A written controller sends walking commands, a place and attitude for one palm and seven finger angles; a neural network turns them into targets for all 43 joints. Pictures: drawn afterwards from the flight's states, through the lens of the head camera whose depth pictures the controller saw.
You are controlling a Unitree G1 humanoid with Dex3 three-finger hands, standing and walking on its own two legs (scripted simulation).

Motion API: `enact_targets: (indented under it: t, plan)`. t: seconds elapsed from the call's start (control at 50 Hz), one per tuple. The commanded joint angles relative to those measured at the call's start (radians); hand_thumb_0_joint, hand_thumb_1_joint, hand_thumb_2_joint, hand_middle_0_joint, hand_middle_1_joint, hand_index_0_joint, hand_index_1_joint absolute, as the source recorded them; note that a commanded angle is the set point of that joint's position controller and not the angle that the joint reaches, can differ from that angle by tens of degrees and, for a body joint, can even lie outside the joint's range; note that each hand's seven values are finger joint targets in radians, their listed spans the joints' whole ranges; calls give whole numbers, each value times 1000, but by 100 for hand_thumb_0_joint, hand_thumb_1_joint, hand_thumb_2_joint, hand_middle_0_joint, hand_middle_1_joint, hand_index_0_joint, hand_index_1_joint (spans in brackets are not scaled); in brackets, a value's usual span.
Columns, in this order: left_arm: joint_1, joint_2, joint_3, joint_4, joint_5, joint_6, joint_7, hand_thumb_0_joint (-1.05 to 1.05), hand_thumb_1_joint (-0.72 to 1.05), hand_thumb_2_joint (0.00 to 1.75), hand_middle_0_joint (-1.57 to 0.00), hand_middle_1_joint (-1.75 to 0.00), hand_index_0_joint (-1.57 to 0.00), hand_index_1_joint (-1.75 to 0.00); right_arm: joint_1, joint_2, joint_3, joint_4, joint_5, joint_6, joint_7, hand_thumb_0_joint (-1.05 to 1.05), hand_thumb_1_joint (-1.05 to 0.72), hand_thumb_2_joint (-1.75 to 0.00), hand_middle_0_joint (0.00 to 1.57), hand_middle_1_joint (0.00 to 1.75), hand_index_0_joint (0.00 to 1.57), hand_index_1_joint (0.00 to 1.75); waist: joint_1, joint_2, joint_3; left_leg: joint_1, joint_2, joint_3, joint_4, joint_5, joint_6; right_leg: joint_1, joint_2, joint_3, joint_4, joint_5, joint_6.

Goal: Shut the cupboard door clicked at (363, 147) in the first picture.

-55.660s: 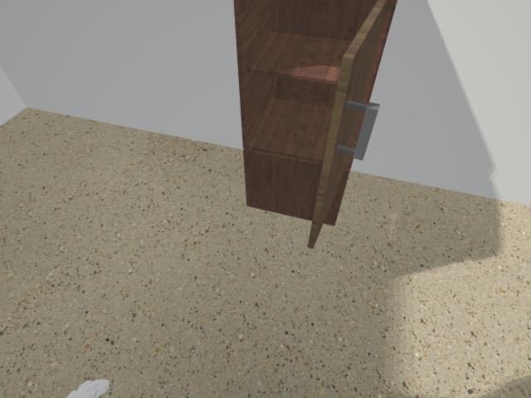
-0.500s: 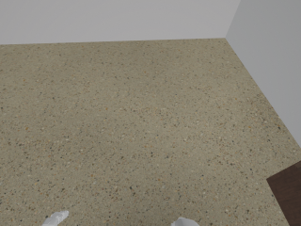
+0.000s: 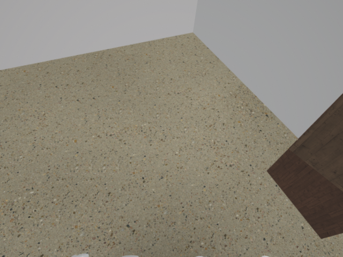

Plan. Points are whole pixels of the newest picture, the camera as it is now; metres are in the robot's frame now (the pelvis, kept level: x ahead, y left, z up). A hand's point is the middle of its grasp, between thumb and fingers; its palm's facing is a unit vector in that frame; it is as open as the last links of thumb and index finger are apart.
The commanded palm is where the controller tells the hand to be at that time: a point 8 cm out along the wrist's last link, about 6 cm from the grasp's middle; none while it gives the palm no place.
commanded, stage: turn to face it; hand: left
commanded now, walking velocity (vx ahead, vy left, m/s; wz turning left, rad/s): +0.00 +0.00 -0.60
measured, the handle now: out of the picture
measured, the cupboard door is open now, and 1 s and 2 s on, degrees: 13 13 13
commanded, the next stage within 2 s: take the last steps up to it in 1.36 s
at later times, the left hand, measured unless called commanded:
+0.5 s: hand (115, 255) +0.14 +0.14 -0.14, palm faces -0.28 -0.93 -0.25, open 7.3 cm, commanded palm none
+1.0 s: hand (136, 221) +0.22 +0.10 -0.15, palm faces -0.56 -0.79 -0.25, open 7.3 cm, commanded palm none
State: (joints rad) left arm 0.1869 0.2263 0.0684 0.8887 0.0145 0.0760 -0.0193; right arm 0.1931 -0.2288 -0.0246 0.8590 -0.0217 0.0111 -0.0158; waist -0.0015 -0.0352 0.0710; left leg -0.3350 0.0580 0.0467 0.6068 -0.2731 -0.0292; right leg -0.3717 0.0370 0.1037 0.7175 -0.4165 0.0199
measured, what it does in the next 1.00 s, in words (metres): steps on the spot, turning right: right foot, then left foot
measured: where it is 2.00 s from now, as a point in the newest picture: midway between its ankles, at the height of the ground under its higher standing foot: outside the picture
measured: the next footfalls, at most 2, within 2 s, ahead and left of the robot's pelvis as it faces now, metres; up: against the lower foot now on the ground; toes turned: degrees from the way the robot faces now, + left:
right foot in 0.30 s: +0.01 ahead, -0.15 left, +0.00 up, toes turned -15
left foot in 0.66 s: +0.12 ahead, +0.09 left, +0.00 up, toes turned -21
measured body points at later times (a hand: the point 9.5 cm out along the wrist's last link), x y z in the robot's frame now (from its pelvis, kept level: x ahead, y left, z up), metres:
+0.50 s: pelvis +0.00 -0.02 +0.01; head +0.04 -0.05 +0.46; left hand +0.16 +0.19 -0.12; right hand +0.00 -0.31 -0.13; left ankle +0.04 +0.11 -0.66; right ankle -0.02 -0.14 -0.73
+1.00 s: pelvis +0.01 -0.01 +0.01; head +0.05 -0.04 +0.45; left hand +0.25 +0.15 -0.13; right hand -0.09 -0.25 -0.14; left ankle +0.08 +0.10 -0.73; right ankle -0.07 -0.11 -0.71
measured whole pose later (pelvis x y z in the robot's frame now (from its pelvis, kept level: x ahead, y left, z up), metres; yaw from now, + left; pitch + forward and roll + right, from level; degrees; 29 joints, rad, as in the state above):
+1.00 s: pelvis +0.01 -0.01 +0.01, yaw -35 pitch +1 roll -1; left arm 0.14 0.26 0.08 0.88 0.02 0.07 -0.04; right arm 0.24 -0.23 -0.03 0.90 -0.03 0.02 -0.01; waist -0.01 0.03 0.10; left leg -0.26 0.17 0.20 0.57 -0.31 -0.04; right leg -0.32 -0.02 -0.06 0.68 -0.36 0.03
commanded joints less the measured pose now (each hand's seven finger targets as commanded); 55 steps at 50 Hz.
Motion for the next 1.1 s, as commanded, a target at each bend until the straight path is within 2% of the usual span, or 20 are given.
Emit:
enact_targets:
  t: [0.0, 0.06, 0.18, 0.24, 0.26, 0.28, 0.3, 0.34, 0.42, 0.52, 0.6, 0.64, 0.66, 0.72, 0.86, 0.94, 0.98, 1.0, 1.02, 1.08]
  plan:
    - [-57, 122, 51, -103, 10, -26, -14, 0, 90, 90, -20, -30, -20, -30, 55, -216, -52, -61, -14, -23, -28, 0, -90, -90, 20, 30, 20, 30, -9, 260, -73, 123, 343, -291, -343, 168, 165, -188, -45, -54, 447, -106, 11]
    - [-49, 88, 40, -89, 3, -19, -27, 0, 90, 90, -20, -30, -20, -30, 35, -180, -44, -56, -13, -19, -31, 0, -90, -90, 20, 30, 20, 30, -4, 221, -91, 212, 273, -91, -269, 378, 147, -178, -61, -113, 374, -55, 30]
    - [-78, 66, 26, -100, 2, -26, -26, 0, 90, 90, -20, -30, -20, -30, 84, -207, -69, -19, -10, -8, -18, 0, -90, -90, 20, 30, 20, 30, -38, 270, -117, 234, 303, 5, -191, 446, 146, -18, -40, -195, 57, -38, 12]
    - [28, 99, 34, -68, 5, -36, -21, 0, 90, 90, -20, -30, -20, -30, 35, -213, -77, -25, -1, 1, -9, 0, -90, -90, 20, 30, 20, 30, 25, 207, -131, 116, 264, 76, -45, 294, 68, 199, -29, -210, -233, 200, -16]
    - [93, 171, 46, -49, 11, -47, -13, 0, 90, 90, -20, -30, -20, -30, 32, -177, -73, -40, 8, 2, -3, 0, -90, -90, 20, 30, 20, 30, 54, 46, -165, -6, 199, 122, 115, 127, 11, 348, -148, -56, -345, 335, -59]
    - [129, 280, 66, -34, 17, -57, 2, 0, 90, 90, -20, -30, -20, -30, -16, -91, -51, -89, 10, 3, 1, 0, -90, -90, 20, 30, 20, 30, 81, -286, -134, -280, 36, 154, 352, -359, -48, 439, -392, 283, -388, 630, -171]
    - [169, 296, 60, -30, 1, -54, 11, 0, 90, 90, -20, -30, -20, -30, -44, -124, -46, -103, 8, 17, -8, 0, -90, -90, 20, 30, 20, 30, 97, -196, -129, -280, 38, 5, 485, -363, -42, 344, -441, 304, -385, 663, -243]
    - [52, 235, 56, -52, 6, -51, 28, 0, 90, 90, -20, -30, -20, -30, -65, -137, -53, -80, 8, 22, -15, 0, -90, -90, 20, 30, 20, 30, 49, -231, -82, -328, 59, -64, 581, -251, -45, 277, -360, 290, -405, 493, -242]
    - [-28, 193, 40, -82, 10, -57, 28, 0, 90, 90, -20, -30, -20, -30, -8, -117, -49, -40, 6, 23, 0, 0, -90, -90, 20, 30, 20, 30, -7, -109, -106, -197, 40, -34, 464, -112, -60, 200, -259, 137, -373, 479, -195]
    - [10, 213, 48, -72, 16, -51, 23, 0, 90, 90, -20, -30, -20, -30, -42, -106, -45, -65, 12, 14, -2, 0, -90, -90, 20, 30, 20, 30, 20, -110, -104, -127, -2, -24, 231, -144, -54, 189, -253, 234, -362, 431, -214]
    - [-56, 203, 49, -82, 4, -36, 20, 0, 90, 90, -20, -30, -20, -30, 90, -111, -40, -28, 16, -6, -15, 0, -90, -90, 20, 30, 20, 30, -44, -88, -130, 149, -24, -16, -148, 43, -38, 51, -184, 230, -253, 382, -129]
    - [-12, 95, 30, -113, -11, -29, 4, 0, 90, 90, -20, -30, -20, -30, 119, -271, -65, -41, -6, -19, -21, 0, -90, -90, 20, 30, 20, 30, -38, 374, -133, 291, 344, -394, -359, 79, 103, -201, 42, -6, 79, -106, -16]
    - [-26, 128, 34, -120, 1, -31, -1, 0, 90, 90, -20, -30, -20, -30, 115, -279, -62, -56, -9, -13, -21, 0, -90, -90, 20, 30, 20, 30, -47, 312, -116, 172, 437, -437, -376, 27, 181, -170, 1, -49, 271, -200, -8]
    - [-25, 131, 49, -82, 9, -22, -22, 0, 90, 90, -20, -30, -20, -30, -12, -200, -42, -81, -11, -20, -28, 0, -90, -90, 20, 30, 20, 30, 13, 225, -64, 118, 305, -207, -326, 198, 152, -183, -53, -69, 456, -65, 19]
    - [-94, 72, 25, -96, 2, -20, -27, 0, 90, 90, -20, -30, -20, -30, 98, -199, -59, -20, -10, -12, -23, 0, -90, -90, 20, 30, 20, 30, -41, 243, -126, 270, 286, -5, -216, 498, 151, -91, -52, -166, 172, -42, 25]
    - [-47, 79, 21, -79, 3, -34, -21, 0, 90, 90, -20, -30, -20, -30, 77, -217, -70, -8, -7, -5, -13, 0, -90, -90, 20, 30, 20, 30, -15, 250, -144, 214, 284, 30, -124, 458, 114, 88, -25, -205, -120, 76, -4]
    - [82, 174, 38, -36, 11, -50, -8, 0, 90, 90, -20, -30, -20, -30, 47, -178, -70, -21, 11, -1, -3, 0, -90, -90, 20, 30, 20, 30, 49, 43, -183, 8, 192, 118, 96, 182, 12, 370, -154, -50, -355, 372, -57]
    - [121, 276, 57, -19, 17, -58, 8, 0, 90, 90, -20, -30, -20, -30, 1, -91, -45, -68, 12, 1, 1, 0, -90, -90, 20, 30, 20, 30, 74, -273, -144, -271, 33, 155, 315, -349, -44, 458, -398, 262, -385, 665, -169]
    - [168, 288, 55, -9, 2, -55, 19, 0, 90, 90, -20, -30, -20, -30, -39, -121, -41, -80, 7, 16, -10, 0, -90, -90, 20, 30, 20, 30, 101, -170, -141, -269, 35, 19, 455, -371, -43, 373, -456, 282, -364, 801, -246]
    - [23, 194, 38, -30, 4, -56, 37, 0, 90, 90, -20, -30, -20, -30, -19, -122, -43, -22, 9, 19, -15, 0, -90, -90, 20, 30, 20, 30, 22, -163, -118, -290, 56, -54, 558, -209, -50, 331, -319, 147, -332, 727, -232]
